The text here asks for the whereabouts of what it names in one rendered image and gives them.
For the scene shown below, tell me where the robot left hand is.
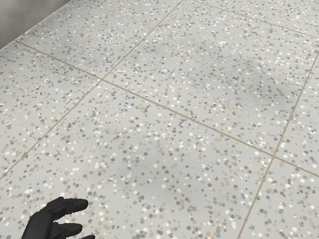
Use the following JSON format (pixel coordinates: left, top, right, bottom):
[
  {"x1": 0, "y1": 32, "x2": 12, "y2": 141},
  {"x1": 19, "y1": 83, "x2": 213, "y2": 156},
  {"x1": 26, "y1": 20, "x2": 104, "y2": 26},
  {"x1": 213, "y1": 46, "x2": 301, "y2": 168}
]
[{"x1": 21, "y1": 196, "x2": 96, "y2": 239}]

